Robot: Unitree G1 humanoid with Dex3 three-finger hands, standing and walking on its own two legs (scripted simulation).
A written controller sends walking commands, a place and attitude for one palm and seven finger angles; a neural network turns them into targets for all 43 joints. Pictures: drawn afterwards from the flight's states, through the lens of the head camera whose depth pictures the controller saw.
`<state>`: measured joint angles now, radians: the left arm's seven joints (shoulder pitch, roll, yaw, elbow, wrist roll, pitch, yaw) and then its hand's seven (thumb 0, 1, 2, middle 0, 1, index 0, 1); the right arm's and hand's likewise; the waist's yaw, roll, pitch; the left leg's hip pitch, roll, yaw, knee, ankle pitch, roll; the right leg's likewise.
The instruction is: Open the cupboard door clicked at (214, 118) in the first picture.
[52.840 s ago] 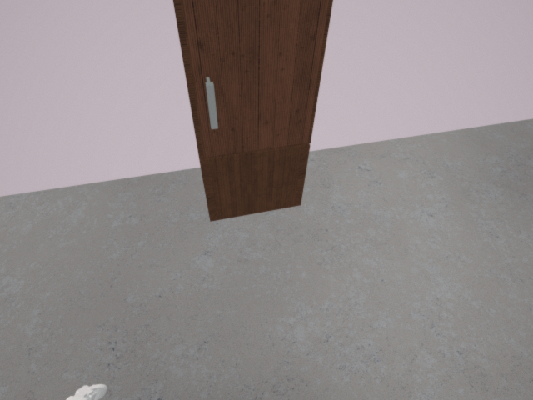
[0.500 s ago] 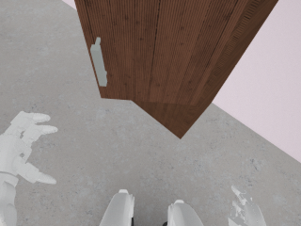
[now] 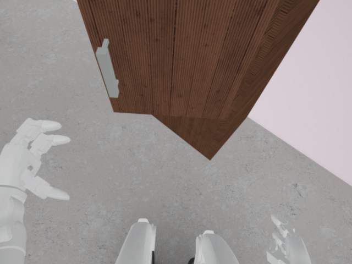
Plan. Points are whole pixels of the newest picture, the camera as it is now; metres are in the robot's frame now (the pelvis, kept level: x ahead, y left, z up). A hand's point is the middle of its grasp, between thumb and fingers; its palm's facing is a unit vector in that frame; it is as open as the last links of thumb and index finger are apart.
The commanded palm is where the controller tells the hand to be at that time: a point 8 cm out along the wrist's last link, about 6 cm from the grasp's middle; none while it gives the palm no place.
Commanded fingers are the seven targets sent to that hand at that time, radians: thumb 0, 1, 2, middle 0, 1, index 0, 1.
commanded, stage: move the hooked fingers beside the handle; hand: left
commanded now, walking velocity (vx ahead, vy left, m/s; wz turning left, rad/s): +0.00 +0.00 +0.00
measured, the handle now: (110, 69) +0.58 +0.23 +0.02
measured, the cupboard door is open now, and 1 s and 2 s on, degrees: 39 39 39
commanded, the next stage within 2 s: none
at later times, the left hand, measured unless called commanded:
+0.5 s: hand (67, 128) +0.39 +0.28 +0.02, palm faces +0.02 -1.00 +0.00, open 14.0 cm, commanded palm +0.38 +0.32 +0.04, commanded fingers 0.00 -0.50 0.30 -0.30 -1.20 -0.30 -1.20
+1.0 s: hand (81, 102) +0.47 +0.27 +0.02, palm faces +0.04 -1.00 -0.02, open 14.0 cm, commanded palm +0.46 +0.31 +0.02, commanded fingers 0.00 -0.50 0.30 -0.30 -1.20 -0.30 -1.20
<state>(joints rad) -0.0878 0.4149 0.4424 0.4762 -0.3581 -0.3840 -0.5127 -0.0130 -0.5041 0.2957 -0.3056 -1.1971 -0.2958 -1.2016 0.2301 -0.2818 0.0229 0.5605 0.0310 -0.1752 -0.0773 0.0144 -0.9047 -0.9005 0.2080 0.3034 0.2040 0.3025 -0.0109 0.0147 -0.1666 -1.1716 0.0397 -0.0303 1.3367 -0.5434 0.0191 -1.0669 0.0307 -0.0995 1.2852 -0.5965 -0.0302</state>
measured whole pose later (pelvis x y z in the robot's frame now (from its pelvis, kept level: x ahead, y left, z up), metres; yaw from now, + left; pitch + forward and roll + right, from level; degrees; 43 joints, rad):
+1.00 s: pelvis +0.00 +0.01 -0.02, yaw -2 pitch +28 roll -5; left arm -0.73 0.59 0.51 1.06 -0.16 -0.44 -0.43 -0.01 -0.50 0.30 -0.30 -1.20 -0.30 -1.20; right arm 0.29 -0.29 0.04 0.62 0.00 0.01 -0.04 0.01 -0.91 -0.90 0.21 0.30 0.20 0.30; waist -0.12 0.02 -0.15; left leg -1.34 0.05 -0.01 1.40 -0.55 0.04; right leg -1.24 0.04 -0.08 1.33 -0.59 -0.01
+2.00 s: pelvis -0.01 +0.03 -0.03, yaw -4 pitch +31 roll -8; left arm -0.92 0.73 0.52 1.15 -0.09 -0.35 -0.42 -0.01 -0.50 0.30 -0.30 -1.20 -0.29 -1.20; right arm 0.33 -0.29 0.08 0.59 -0.02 0.07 -0.02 0.01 -0.91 -0.90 0.21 0.30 0.20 0.30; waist -0.19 0.03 -0.14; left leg -1.46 0.06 -0.04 1.46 -0.55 0.06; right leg -1.34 0.05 -0.10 1.36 -0.57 0.01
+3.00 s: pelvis -0.01 +0.01 -0.03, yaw -4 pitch +31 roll -7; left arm -0.95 0.63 0.48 1.16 -0.08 -0.40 -0.29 -0.01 -0.50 0.30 -0.30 -1.20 -0.29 -1.20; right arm 0.31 -0.27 0.08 0.61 -0.03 0.07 0.00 0.01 -0.91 -0.90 0.21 0.30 0.20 0.30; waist -0.19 0.03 -0.14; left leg -1.46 0.06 -0.03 1.46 -0.56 0.04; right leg -1.34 0.06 -0.10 1.38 -0.59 -0.01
